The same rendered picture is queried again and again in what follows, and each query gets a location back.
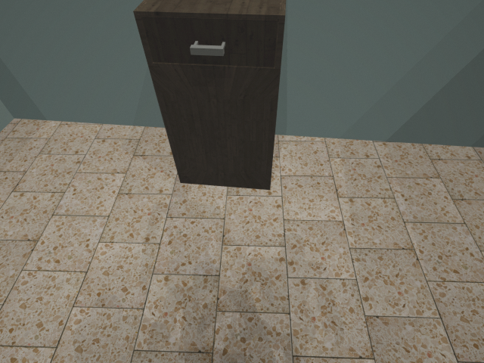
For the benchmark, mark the handle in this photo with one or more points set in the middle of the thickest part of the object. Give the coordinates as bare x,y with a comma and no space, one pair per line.
211,50

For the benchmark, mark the cabinet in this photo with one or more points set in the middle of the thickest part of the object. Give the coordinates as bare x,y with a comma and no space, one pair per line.
220,119

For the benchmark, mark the drawer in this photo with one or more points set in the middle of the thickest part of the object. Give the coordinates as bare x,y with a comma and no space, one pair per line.
248,41

